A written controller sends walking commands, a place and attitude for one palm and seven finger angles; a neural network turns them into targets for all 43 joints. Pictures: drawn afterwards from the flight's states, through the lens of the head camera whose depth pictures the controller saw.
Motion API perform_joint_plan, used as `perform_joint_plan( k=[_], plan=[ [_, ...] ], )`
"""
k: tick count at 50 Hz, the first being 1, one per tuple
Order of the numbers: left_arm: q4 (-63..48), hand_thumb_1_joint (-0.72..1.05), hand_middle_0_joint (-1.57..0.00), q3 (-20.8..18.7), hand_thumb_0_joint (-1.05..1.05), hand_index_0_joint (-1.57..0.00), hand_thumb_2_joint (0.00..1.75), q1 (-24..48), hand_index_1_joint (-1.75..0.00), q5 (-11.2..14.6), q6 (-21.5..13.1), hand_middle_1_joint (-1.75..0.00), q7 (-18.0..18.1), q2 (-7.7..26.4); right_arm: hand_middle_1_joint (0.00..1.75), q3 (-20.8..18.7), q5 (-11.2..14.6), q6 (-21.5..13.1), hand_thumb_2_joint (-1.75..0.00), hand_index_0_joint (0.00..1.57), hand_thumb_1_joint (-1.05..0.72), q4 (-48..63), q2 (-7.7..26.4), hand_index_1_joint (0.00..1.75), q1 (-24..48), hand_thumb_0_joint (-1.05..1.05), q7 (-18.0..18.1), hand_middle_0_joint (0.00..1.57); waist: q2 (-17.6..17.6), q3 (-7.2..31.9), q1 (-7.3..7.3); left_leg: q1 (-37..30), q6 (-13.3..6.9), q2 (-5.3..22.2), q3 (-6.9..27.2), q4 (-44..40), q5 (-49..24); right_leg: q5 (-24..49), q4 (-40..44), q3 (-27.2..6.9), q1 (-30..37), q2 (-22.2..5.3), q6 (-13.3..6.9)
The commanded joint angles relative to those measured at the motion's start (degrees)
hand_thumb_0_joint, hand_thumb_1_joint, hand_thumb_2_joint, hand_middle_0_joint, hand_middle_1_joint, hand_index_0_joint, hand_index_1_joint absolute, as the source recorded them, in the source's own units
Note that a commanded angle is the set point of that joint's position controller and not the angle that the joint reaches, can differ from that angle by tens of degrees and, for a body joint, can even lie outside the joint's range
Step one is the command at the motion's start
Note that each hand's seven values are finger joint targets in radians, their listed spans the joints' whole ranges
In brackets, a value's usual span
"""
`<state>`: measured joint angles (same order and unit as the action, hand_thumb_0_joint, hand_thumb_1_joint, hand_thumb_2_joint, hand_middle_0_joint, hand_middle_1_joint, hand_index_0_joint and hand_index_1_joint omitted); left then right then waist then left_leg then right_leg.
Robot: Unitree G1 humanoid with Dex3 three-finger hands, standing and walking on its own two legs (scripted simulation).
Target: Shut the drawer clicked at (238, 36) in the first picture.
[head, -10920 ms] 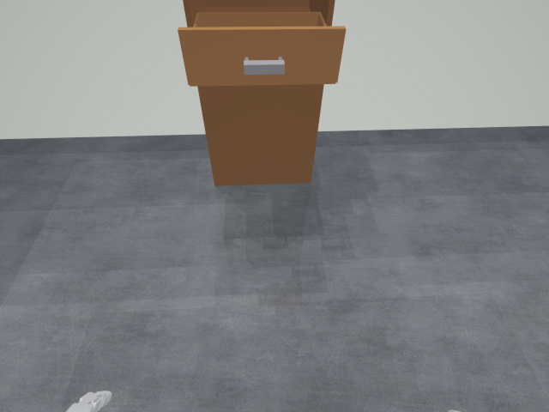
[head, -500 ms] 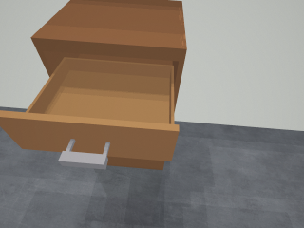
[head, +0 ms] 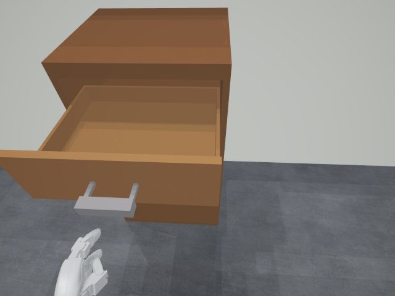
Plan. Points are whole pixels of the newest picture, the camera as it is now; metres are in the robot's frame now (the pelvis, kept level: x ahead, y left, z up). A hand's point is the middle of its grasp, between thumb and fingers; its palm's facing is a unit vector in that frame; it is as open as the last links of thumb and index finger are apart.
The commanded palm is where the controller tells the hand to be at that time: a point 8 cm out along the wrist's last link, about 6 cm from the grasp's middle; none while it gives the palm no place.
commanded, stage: raise the hand and make a fist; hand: left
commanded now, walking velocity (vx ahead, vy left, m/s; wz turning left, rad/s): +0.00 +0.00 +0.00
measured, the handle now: (109, 196) +0.31 +0.20 +0.04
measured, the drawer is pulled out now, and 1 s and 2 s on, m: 0.29 0.29 0.29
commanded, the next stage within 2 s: bring the fist close to the handle in 1.72 s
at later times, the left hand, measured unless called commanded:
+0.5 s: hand (121, 276) +0.16 +0.15 +0.02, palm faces -0.11 -0.99 -0.07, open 4.6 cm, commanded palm +0.12 +0.22 +0.03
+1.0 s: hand (87, 275) +0.15 +0.17 +0.09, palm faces +0.00 -1.00 -0.08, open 3.1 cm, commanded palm +0.10 +0.22 +0.10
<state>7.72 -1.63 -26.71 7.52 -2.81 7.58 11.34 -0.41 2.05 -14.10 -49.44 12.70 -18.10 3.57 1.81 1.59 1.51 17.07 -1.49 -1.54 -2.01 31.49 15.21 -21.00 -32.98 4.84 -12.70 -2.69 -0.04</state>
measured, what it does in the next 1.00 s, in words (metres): stands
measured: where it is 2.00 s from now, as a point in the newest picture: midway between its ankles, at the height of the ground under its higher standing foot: outside the picture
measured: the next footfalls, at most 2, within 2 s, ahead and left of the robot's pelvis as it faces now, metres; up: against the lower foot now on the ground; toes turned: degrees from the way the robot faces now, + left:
none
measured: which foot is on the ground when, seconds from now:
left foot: down 0.00-1.00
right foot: down 0.00-1.00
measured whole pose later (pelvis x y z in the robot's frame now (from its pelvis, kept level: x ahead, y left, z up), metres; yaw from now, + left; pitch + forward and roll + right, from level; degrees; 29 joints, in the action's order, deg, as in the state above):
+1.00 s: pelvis -0.01 +0.00 -0.02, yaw +0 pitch +4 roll -1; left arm -22.5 -8.4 -38.0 16.1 -16.2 -14.9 12.9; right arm 0.0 3.6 -19.4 -32.3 12.6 -11.2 2.9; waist 2.3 5.5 -2.1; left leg 29.1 -1.2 0.8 -0.6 46.6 21.5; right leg -25.4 -44.2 5.8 -22.7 -0.8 -0.8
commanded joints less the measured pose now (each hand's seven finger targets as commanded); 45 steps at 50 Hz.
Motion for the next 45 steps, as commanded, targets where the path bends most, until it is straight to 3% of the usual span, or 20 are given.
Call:
perform_joint_plan(
  k=[1, 3, 4, 5, 7, 9, 11, 14, 15, 17, 20, 24, 26, 28, 29, 32, 34, 38, 42, 45],
  plan=[
    [-3.67, 0.9, -0.4, 2.72, 0.0, -0.4, 0.9, -11.73, -0.52, 1.51, -12.61, -0.52, -7.52, -6.5, 0.3, -3.55, -1.44, -4.27, -0.9, 0.2, -0.9, 15.27, 8.15, 0.3, 9.2, 0.0, -1.19, 0.2, -17.4, -2.43, -1.69, 7.03, 0.97, 2.35, 4.23, 3.56, -5.75, 4.88, -1.0, 3.05, -16.51, 3.63, -0.61],
    [-1.07, 0.9, -0.44, -0.95, 0.0, -0.44, 0.9, -20.19, -0.56, 4.29, -19.43, -0.56, -14.92, -5.19, 0.3, -4.46, -1.28, -3.1, -0.9, 0.2, -0.9, 18.04, 7.89, 0.3, 11.78, 0.0, -2.56, 0.2, -21.11, -1.14, -4.28, 14.04, 1.73, 1.53, 2.49, 7.28, -3.34, 6.38, -4.68, 1.64, -17.74, 3.23, -0.47],
    [0.94, 0.9, -0.46, -6.16, 0.0, -0.46, 0.9, -23.0, -0.58, 4.72, -22.17, -0.58, -17.81, -0.81, 0.3, -5.02, -0.74, -2.52, -0.9, 0.2, -0.9, 18.88, 8.0, 0.3, 12.19, 0.0, -3.41, 0.2, -17.56, 0.52, -6.05, 15.54, 2.27, 1.05, 1.72, 8.57, -4.05, 9.38, -6.07, 0.06, -15.81, 2.57, -0.98],
    [-3.01, 0.9, -0.48, -4.92, 0.0, -0.48, 0.9, -19.9, -0.6, 5.26, -25.33, -0.6, -20.21, -0.86, 0.3, -4.76, -0.95, -2.52, -0.9, 0.2, -0.9, 21.1, 8.18, 0.3, 12.59, 0.0, -3.91, 0.2, -13.39, 2.98, -5.54, 16.84, 2.04, 0.6, 0.87, 10.52, -3.97, 10.75, -8.44, -0.85, -16.08, 2.16, -1.01],
    [-19.62, 0.9, -0.52, -10.15, 0.0, -0.52, 0.9, -9.57, -0.65, 4.63, -32.94, -0.65, -22.23, 7.32, 0.3, -5.16, -1.54, -3.11, -0.9, 0.2, -0.9, 24.25, 7.31, 0.3, 12.55, 0.0, -3.93, 0.2, 2.37, 13.98, -5.41, 13.94, 1.27, 0.77, -0.39, 14.31, -5.76, 10.37, -12.61, -3.25, -16.45, 1.87, -1.61],
    [-29.54, 0.9, -0.56, -15.09, 0.0, -0.56, 0.9, -1.27, -0.69, 4.6, -37.61, -0.69, -20.27, 14.34, 0.3, -4.99, -1.98, -3.06, -0.9, 0.2, -0.9, 23.86, 6.84, 0.3, 10.9, 0.0, -3.35, 0.2, 11.48, 16.6, -4.22, 12.57, 0.82, 1.55, 0.19, 17.28, -5.01, 6.58, -14.36, -4.0, -20.85, 2.54, -2.05],
    [-31.1, 0.9, -0.6, -14.13, 0.0, -0.6, 0.9, -0.03, -0.73, 6.34, -39.15, -0.73, -18.49, 10.87, 0.3, -4.36, -1.21, -2.4, -0.9, 0.2, -0.9, 24.12, 5.44, 0.3, 11.19, 0.0, -2.16, 0.2, 10.14, 13.89, -2.06, 14.15, 0.26, 1.92, 1.28, 18.8, -0.88, 0.7, -13.49, -4.82, -23.92, 2.86, -2.31],
    [-28.37, 0.9, -0.66, -13.08, 0.0, -0.66, 0.9, 4.3, -0.8, 8.43, -37.54, -0.8, -19.5, 8.59, 0.3, -3.78, -0.01, -2.22, -0.9, 0.2, -0.9, 23.91, 6.23, 0.3, 10.48, 0.0, -1.07, 0.2, 4.06, 7.63, 1.89, 18.25, -0.17, 1.69, 2.2, 22.07, 5.87, -9.65, -7.91, -8.95, -27.48, 1.86, -1.47],
    [-25.1, 0.9, -0.68, -11.45, 0.0, -0.68, 0.9, 4.21, -0.82, 9.25, -35.7, -0.82, -21.37, 7.63, 0.3, -3.44, 0.43, -2.29, -0.9, 0.2, -0.9, 24.07, 6.6, 0.3, 10.85, 0.0, -0.68, 0.2, 1.67, 4.81, 2.46, 20.03, -0.12, 1.64, 2.18, 22.64, 8.17, -13.76, -5.33, -10.91, -28.15, 1.35, -0.93],
    [-22.01, 0.9, -0.72, -8.87, 0.0, -0.72, 0.9, 4.79, -0.86, 10.67, -30.86, -0.86, -26.13, 8.0, 0.3, -2.78, 1.19, -2.72, -0.9, 0.2, -0.9, 24.73, 7.78, 0.3, 11.15, 0.0, 0.48, 0.2, -1.43, 4.77, 2.94, 20.89, -0.42, 1.64, 2.27, 22.57, 9.97, -17.92, -1.65, -13.9, -26.09, 0.35, 0.33],
    [-17.87, 0.9, -0.78, -9.01, 0.0, -0.78, 0.9, 6.15, -0.93, 11.17, -21.31, -0.93, -31.64, 10.75, 0.3, -2.04, 2.06, -2.97, -0.9, 0.2, -0.9, 25.85, 9.1, 0.3, 10.97, 0.0, 1.92, 0.2, -3.69, 7.09, 1.95, 20.15, -1.07, 1.47, 2.99, 21.31, 8.23, -14.14, 0.34, -15.95, -21.19, -1.0, 2.58],
    [-17.77, 0.9, -0.86, -20.04, 0.0, -0.86, 0.9, 2.57, -1.01, 12.43, -13.58, -1.01, -29.92, 16.73, 0.3, -1.83, 1.58, -3.04, -0.9, 0.2, -0.9, 25.85, 7.93, 0.3, 12.16, 0.0, 2.69, 0.2, -5.3, 11.12, -2.41, 17.02, -0.67, 1.69, 4.21, 17.43, 2.51, -2.1, -1.14, -13.64, -13.59, -1.55, 3.31],
    [-21.56, 0.9, -0.9, -23.12, 0.0, -0.9, 0.9, -2.82, -1.06, 14.09, -13.74, -1.06, -27.08, 14.39, 0.3, -1.98, 1.29, -2.77, -0.9, 0.2, -0.9, 25.97, 6.04, 0.3, 12.56, 0.0, 2.33, 0.2, -5.52, 12.75, -4.41, 15.16, -0.06, 1.67, 4.26, 15.59, -1.79, 8.09, -2.63, -11.84, -9.53, -1.81, 3.67],
    [-25.01, 0.9, -0.94, -22.87, 0.0, -0.94, 0.9, -6.38, -1.1, 14.54, -15.12, -1.1, -24.36, 11.6, 0.3, -2.24, 1.17, -3.01, -0.9, 0.2, -0.9, 25.72, 5.03, 0.3, 12.44, 0.0, 1.62, 0.2, -3.83, 12.6, -5.14, 12.27, 0.24, 1.71, 3.71, 13.72, -5.67, 17.82, -4.72, -8.58, -8.24, -0.91, 3.2],
    [-24.92, 0.9, -0.96, -24.27, 0.0, -0.96, 0.9, -9.46, -1.12, 13.97, -15.83, -1.12, -23.17, 12.47, 0.3, -2.58, 0.99, -3.06, -0.9, 0.2, -0.9, 25.36, 4.92, 0.3, 12.71, 0.0, 1.17, 0.2, -5.22, 13.54, -6.07, 12.0, 0.3, 1.61, 3.63, 13.54, -7.4, 22.05, -5.67, -8.11, -6.47, -0.65, 3.44],
    [-27.69, 0.9, -1.02, -18.98, 0.0, -1.02, 0.9, -14.36, -1.19, 11.78, -17.89, -1.19, -23.52, 9.04, 0.3, -3.17, 1.16, -3.61, -0.9, 0.2, -0.9, 25.82, 5.05, 0.3, 11.34, 0.0, 0.03, 0.2, -4.28, 11.39, -4.68, 10.45, 0.06, 1.14, 2.19, 12.84, -9.35, 29.96, -6.53, -6.85, -7.8, -0.39, 4.18],
    [-28.02, 0.9, -1.06, -16.71, 0.0, -1.06, 0.9, -14.36, -1.23, 11.04, -18.38, -1.23, -24.79, 8.37, 0.3, -3.2, 1.28, -4.25, -0.9, 0.2, -0.9, 25.3, 5.75, 0.3, 11.63, 0.0, -0.07, 0.2, -4.55, 8.74, -3.52, 9.91, -0.27, 1.31, 2.34, 12.56, -9.14, 27.95, -5.61, -6.47, -9.61, 0.11, 4.11],
    [-33.59, 0.9, -1.14, -13.7, 0.0, -1.14, 0.9, -11.4, -1.32, 12.5, -19.14, -1.32, -27.63, 8.35, 0.3, -3.12, 1.86, -7.08, -0.9, 0.2, -0.9, 26.29, 6.94, 0.3, 9.86, 0.0, 0.45, 0.2, -2.76, 9.64, -2.11, 6.95, -0.45, 1.46, 3.05, 11.13, -7.3, 18.63, -4.32, -4.9, -12.31, 1.57, 2.09],
    [-41.11, 0.9, -1.22, -12.82, 0.0, -1.22, 0.9, -11.29, -1.4, 11.74, -20.89, -1.4, -25.37, 8.55, 0.3, -2.68, 1.51, -9.22, -0.9, 0.2, -0.9, 25.82, 6.89, 0.3, 9.16, 0.0, 0.25, 0.2, 0.69, 11.54, -2.66, 2.72, -0.71, 1.85, 3.63, 9.08, -8.54, 12.69, -5.56, -0.97, -13.23, 3.38, -0.27],
    [-42.24, 0.9, -1.28, -12.52, 0.0, -1.28, 0.9, -11.55, -1.47, 10.14, -19.81, -1.47, -22.52, 8.03, 0.3, -2.24, 1.37, -9.09, -0.9, 0.2, -0.9, 25.04, 6.68, 0.3, 9.49, 0.0, -0.26, 0.2, 3.13, 9.69, -2.99, 2.17, -0.34, 2.27, 4.21, 7.61, -7.42, 9.84, -5.75, 0.48, -13.78, 3.82, -0.87]
  ],
)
